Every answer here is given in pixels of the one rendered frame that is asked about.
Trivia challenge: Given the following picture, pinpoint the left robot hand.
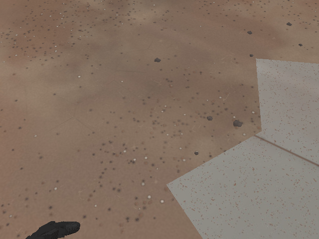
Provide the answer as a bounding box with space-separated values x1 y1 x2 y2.
26 221 81 239

